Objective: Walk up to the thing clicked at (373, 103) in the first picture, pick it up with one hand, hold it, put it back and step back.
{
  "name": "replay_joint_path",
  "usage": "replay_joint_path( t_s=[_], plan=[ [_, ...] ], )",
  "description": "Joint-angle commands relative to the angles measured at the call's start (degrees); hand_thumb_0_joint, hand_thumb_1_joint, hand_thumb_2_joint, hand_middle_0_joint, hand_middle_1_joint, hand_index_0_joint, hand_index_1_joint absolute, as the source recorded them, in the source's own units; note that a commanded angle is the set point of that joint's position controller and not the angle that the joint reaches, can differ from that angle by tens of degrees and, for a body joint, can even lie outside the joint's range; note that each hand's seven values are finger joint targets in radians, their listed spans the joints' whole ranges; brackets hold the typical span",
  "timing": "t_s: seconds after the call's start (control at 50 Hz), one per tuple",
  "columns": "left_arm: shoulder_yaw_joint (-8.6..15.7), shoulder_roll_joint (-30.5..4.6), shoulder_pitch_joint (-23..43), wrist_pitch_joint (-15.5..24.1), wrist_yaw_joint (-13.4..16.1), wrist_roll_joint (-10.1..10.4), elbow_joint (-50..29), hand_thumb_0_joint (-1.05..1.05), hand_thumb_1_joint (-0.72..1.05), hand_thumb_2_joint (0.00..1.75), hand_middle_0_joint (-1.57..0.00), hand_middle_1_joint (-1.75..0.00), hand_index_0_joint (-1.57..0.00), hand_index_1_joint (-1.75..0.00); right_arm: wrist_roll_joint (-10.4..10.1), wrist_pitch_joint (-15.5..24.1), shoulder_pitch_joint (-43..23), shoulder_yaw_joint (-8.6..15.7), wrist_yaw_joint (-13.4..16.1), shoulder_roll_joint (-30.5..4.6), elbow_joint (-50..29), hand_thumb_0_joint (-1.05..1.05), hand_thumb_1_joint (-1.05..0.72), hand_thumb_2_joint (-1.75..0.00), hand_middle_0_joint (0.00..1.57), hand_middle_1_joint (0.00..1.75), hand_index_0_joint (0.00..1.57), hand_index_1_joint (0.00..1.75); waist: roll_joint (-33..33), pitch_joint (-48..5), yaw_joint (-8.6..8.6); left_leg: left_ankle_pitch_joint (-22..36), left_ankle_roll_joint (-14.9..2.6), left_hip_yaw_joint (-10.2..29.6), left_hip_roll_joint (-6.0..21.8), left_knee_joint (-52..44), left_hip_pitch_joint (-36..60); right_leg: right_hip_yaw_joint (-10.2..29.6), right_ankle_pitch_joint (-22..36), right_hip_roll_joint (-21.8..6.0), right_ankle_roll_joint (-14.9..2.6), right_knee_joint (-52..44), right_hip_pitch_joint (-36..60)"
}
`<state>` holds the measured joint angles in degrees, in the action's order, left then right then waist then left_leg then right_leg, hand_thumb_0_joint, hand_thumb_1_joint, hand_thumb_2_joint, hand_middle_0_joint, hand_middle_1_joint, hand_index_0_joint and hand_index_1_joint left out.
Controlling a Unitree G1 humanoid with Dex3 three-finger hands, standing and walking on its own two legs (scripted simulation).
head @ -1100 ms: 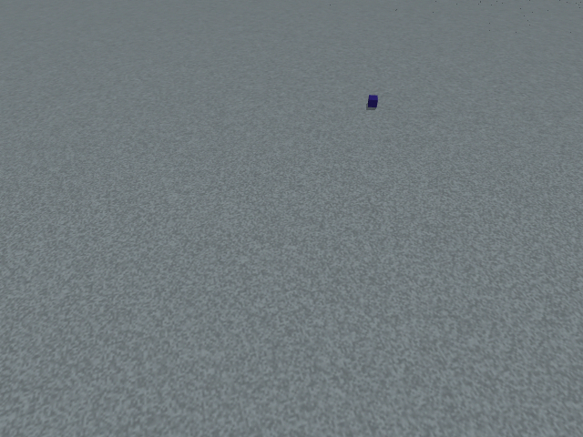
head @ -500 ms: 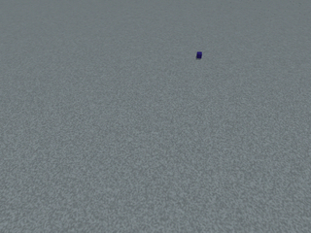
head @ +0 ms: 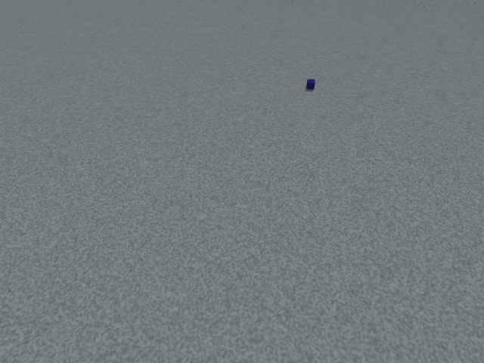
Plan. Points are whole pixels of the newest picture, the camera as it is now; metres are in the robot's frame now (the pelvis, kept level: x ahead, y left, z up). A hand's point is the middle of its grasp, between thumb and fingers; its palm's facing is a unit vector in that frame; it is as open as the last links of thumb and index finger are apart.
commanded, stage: stand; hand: left
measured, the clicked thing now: (310, 84) +2.28 -0.48 -0.76
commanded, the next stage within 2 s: walk up in 0.02 s
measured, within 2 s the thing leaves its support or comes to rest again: neither
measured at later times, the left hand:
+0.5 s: hand (161, 297) +0.30 +0.20 -0.13, palm faces -0.25 -0.81 -0.54, open 7.4 cm
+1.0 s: hand (224, 148) +0.78 +0.10 -0.15, palm faces -0.64 -0.60 -0.48, open 7.4 cm
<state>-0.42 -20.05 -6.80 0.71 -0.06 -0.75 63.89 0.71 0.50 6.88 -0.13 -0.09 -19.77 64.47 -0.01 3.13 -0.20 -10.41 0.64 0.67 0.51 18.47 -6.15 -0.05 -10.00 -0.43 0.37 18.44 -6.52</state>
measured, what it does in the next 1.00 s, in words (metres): walks ahead, turning right: right foot, then left foot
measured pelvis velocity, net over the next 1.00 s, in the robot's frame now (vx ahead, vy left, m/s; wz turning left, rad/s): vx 0.49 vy -0.07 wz -0.72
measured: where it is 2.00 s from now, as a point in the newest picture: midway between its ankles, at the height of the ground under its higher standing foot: (286, 192)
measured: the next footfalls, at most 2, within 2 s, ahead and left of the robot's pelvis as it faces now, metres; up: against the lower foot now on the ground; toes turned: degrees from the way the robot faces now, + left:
right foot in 0.36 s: +0.14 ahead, -0.24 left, +0.00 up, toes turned -29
left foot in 0.82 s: +0.61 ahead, -0.06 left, +0.00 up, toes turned -33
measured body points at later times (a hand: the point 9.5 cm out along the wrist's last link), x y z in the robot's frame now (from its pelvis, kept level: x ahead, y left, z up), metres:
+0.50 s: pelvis +0.14 -0.08 -0.04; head +0.10 -0.13 +0.40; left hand +0.31 +0.24 -0.10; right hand +0.16 -0.45 -0.16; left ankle +0.12 +0.05 -0.69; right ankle +0.10 -0.22 -0.75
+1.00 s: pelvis +0.49 -0.07 -0.01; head +0.53 -0.08 +0.44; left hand +0.81 +0.13 -0.11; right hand +0.33 -0.37 -0.10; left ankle +0.58 -0.04 -0.75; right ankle +0.35 -0.16 -0.64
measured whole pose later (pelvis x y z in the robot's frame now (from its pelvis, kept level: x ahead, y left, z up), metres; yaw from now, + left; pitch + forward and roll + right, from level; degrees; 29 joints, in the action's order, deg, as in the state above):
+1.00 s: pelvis +0.49 -0.07 -0.01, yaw -41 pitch +1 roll -2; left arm 2.9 -30.1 -13.1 4.1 1.4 1.5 52.9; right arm 2.2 0.5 11.7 5.4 -6.0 -24.0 47.3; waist -0.2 3.0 -4.9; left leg -12.8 -0.6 -7.1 2.4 30.5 -19.9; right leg 0.7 -16.8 -2.9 -3.0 70.3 -30.7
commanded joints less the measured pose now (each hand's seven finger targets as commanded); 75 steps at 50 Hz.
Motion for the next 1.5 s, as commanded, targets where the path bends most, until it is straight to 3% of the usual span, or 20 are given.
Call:
replay_joint_path(
  t_s=[0.0,0.06,0.1,0.32,0.36,0.4,0.56,0.72,0.8,0.82,0.86,0.94,1.18,1.24,1.26,1.28,1.3,1.34,1.42,1.48],
  plan=[
    [6.4,-21.7,-3.0,1.4,-2.2,-0.1,-8.5,0.0,0.9,0.9,-0.2,-0.3,-0.2,-0.3,1.5,3.3,-4.1,8.5,-2.5,-22.6,-12.0,0.0,-0.9,-0.9,0.2,0.3,0.2,0.3,5.8,-9.3,-0.85,-24.1,-4.71,0.5,6.3,7.3,9.7,15.6,-20.2,-7.9,-5.16,-0.8,-15.1],
    [6.0,-15.6,16.3,1.9,-3.6,0.1,-14.1,0.0,0.9,0.9,-0.2,-0.3,-0.2,-0.3,1.2,3.5,7.5,9.6,-3.5,-22.1,-9.5,0.0,-0.9,-0.9,0.2,0.3,0.2,0.3,16.3,-4.6,-11.92,-36.7,-11.93,16.9,21.3,-7.9,23.4,0.3,-14.9,-1.2,-1.69,22.3,-46.5],
    [6.0,-17.0,11.7,2.4,-3.8,-0.4,-14.5,0.0,0.9,0.9,-0.2,-0.3,-0.2,-0.3,1.4,4.1,-2.2,10.1,-3.5,-22.5,-13.8,0.0,-0.9,-0.9,0.2,0.3,0.2,0.3,10.1,-5.1,-5.26,-24.7,-13.49,17.7,29.4,-12.3,13.9,1.8,-15.9,-8.1,-1.97,32.9,-40.7],
    [7.7,-19.6,-11.6,2.0,-5.2,0.9,-6.2,0.0,0.9,0.9,-0.2,-0.3,-0.2,-0.3,1.7,4.2,-13.0,8.7,-6.0,-20.7,-18.6,0.0,-0.9,-0.9,0.2,0.3,0.2,0.3,-4.6,-3.0,7.43,-33.2,-6.77,-14.7,11.7,13.8,-19.3,-10.3,-5.3,-6.4,-2.37,21.9,0.3],
    [9.7,-24.7,-24.5,2.8,-2.8,0.0,-3.5,0.0,0.9,0.9,-0.2,-0.3,-0.2,-0.3,1.9,3.9,-14.4,5.9,-7.2,-14.6,-21.6,0.0,-0.9,-0.9,0.2,0.3,0.2,0.3,-23.6,-0.6,13.54,-29.6,-2.27,-13.4,1.5,49.7,-41.5,12.8,-32.8,-10.3,-9.04,8.8,9.0],
    [9.3,-29.0,-18.2,3.7,-1.2,1.2,-7.1,0.0,0.9,0.9,-0.2,-0.3,-0.2,-0.3,1.1,4.8,-16.8,5.5,-8.0,-16.9,-24.8,0.0,-0.9,-0.9,0.2,0.3,0.2,0.3,-19.8,3.0,9.04,-24.2,-0.14,2.9,1.7,55.8,-50.4,52.9,-53.0,-24.4,-15.88,-17.8,5.8],
    [7.5,-24.9,-3.6,7.4,1.2,1.8,-13.4,0.0,0.9,0.9,-0.2,-0.3,-0.2,-0.3,1.3,2.1,-9.3,7.0,-9.6,-20.4,-21.9,0.0,-0.9,-0.9,0.2,0.3,0.2,0.3,-7.7,1.3,-1.39,-0.8,0.61,2.7,6.3,36.7,-30.2,15.6,-23.1,-13.2,-9.11,-11.2,-11.7],
    [8.2,-24.4,-10.4,7.8,1.5,1.2,-13.8,0.0,0.9,0.9,-0.2,-0.3,-0.2,-0.3,1.8,1.1,-13.0,7.1,-10.4,-15.9,-26.8,0.0,-0.9,-0.9,0.2,0.3,0.2,0.3,-3.1,-1.5,-0.2,8.8,2.51,0.6,5.7,20.1,-19.0,6.1,-4.0,-10.5,-8.99,-6.6,-9.0],
    [7.2,-21.4,-6.2,6.3,2.2,-0.4,-16.3,0.0,0.9,0.9,-0.2,-0.3,-0.2,-0.3,1.8,1.2,18.6,11.7,-8.1,-21.8,-18.7,0.0,-0.9,-0.9,0.2,0.3,0.2,0.3,4.6,-16.7,-15.21,-2.1,-1.86,2.1,4.3,13.5,17.0,3.1,8.2,-8.7,-4.34,33.9,-17.9],
    [4.7,-14.6,-10.8,6.1,2.2,-0.9,-16.0,0.0,0.9,0.9,-0.2,-0.3,-0.2,-0.3,1.9,1.5,24.3,13.1,-6.3,-25.3,-18.2,0.0,-0.9,-0.9,0.2,0.3,0.2,0.3,17.7,-18.9,-16.48,-17.1,-0.02,13.9,12.3,10.5,28.2,2.8,-20.7,-2.0,-2.63,50.6,-33.3],
    [3.6,-14.3,-20.5,5.6,3.6,1.6,-14.6,0.0,0.9,0.9,-0.2,-0.3,-0.2,-0.3,-0.6,2.5,6.1,14.0,-4.6,-30.8,-22.5,0.0,-0.9,-0.9,0.2,0.3,0.2,0.3,25.9,-18.0,-4.37,-34.2,-2.63,44.6,22.9,-11.2,17.9,8.4,-18.7,-0.5,-6.93,66.4,-39.9],
    [7.3,-23.1,-14.6,3.0,1.5,3.4,-10.8,0.0,0.9,0.9,-0.2,-0.3,-0.2,-0.3,1.3,2.4,-3.5,10.7,-4.6,-19.7,-25.2,0.0,-0.9,-0.9,0.2,0.3,0.2,0.3,13.4,-6.1,-1.38,-21.9,2.29,10.6,13.0,-6.8,-5.6,4.6,-2.5,-7.0,-3.34,50.3,-30.0],
    [5.9,-16.7,0.6,1.5,-0.5,2.6,-17.0,0.0,0.9,0.9,-0.2,-0.3,-0.2,-0.3,2.6,1.3,5.9,10.4,-5.4,-15.7,-27.0,0.0,-0.9,-0.9,0.2,0.3,0.2,0.3,-0.7,3.3,-5.78,5.9,3.7,-8.8,7.8,-8.3,-1.5,-11.4,6.5,-3.2,-1.43,19.5,-24.9],
    [8.1,-19.7,-19.9,1.3,1.3,2.7,-12.6,0.0,0.9,0.9,-0.2,-0.3,-0.2,-0.3,2.4,1.4,0.4,11.6,-3.9,-18.3,-30.8,0.0,-0.9,-0.9,0.2,0.3,0.2,0.3,1.6,-6.1,5.99,46.7,11.46,-12.8,4.4,17.9,-13.9,-15.9,1.8,1.1,-4.06,12.6,8.4],
    [9.8,-21.6,-31.9,0.9,2.8,2.7,-8.9,0.0,0.9,0.9,-0.2,-0.3,-0.2,-0.3,2.3,1.2,-0.5,11.6,-3.3,-18.2,-31.6,0.0,-0.9,-0.9,0.2,0.3,0.2,0.3,-3.3,-12.9,11.83,41.8,13.58,-14.5,0.3,37.0,-20.4,-14.6,5.1,0.0,-6.16,9.5,23.3],
    [10.9,-22.7,-34.9,0.6,4.6,2.1,-8.3,0.0,0.9,0.9,-0.2,-0.3,-0.2,-0.3,2.5,1.0,3.4,10.0,-2.9,-15.0,-31.0,0.0,-0.9,-0.9,0.2,0.3,0.2,0.3,-14.8,-14.0,12.9,-7.4,10.87,-6.8,-2.8,54.1,-35.5,1.9,4.5,-10.4,-10.55,11.7,31.9],
    [11.5,-23.6,-28.4,0.6,5.9,1.5,-11.6,0.0,0.9,0.9,-0.2,-0.3,-0.2,-0.3,2.9,0.4,7.1,9.1,-2.8,-15.1,-31.4,0.0,-0.9,-0.9,0.2,0.3,0.2,0.3,-11.7,-16.3,8.69,-27.4,9.92,1.9,-0.4,66.1,-45.3,20.9,-12.9,-22.8,-16.69,13.5,31.3],
    [10.0,-26.5,-10.5,1.4,8.0,2.5,-18.3,0.0,0.9,0.9,-0.2,-0.3,-0.2,-0.3,1.4,-0.9,7.7,11.0,-3.2,-20.9,-31.5,0.0,-0.9,-0.9,0.2,0.3,0.2,0.3,-1.7,-11.3,2.63,-25.9,8.92,14.0,4.1,82.7,-48.3,44.8,-30.1,-34.3,-26.72,-5.1,14.1],
    [8.6,-23.6,-0.9,5.8,7.8,1.2,-20.1,0.0,0.9,0.9,-0.2,-0.3,-0.2,-0.3,2.6,-1.1,6.7,10.3,-5.4,-19.8,-30.4,0.0,-0.9,-0.9,0.2,0.3,0.2,0.3,5.3,-1.7,-5.14,-7.5,0.73,12.2,9.6,54.8,-30.9,14.5,-14.6,-17.7,-12.32,-0.1,-15.2],
    [9.1,-24.5,-2.8,6.7,5.6,-0.8,-17.5,0.0,0.9,0.9,-0.2,-0.3,-0.2,-0.3,1.6,-2.9,7.6,8.6,-8.0,-14.6,-28.2,0.0,-0.9,-0.9,0.2,0.3,0.2,0.3,-3.9,-0.3,-4.62,-4.6,0.5,2.8,8.5,38.4,-21.9,-0.3,-10.9,-10.7,-9.94,0.0,-22.9]
  ],
)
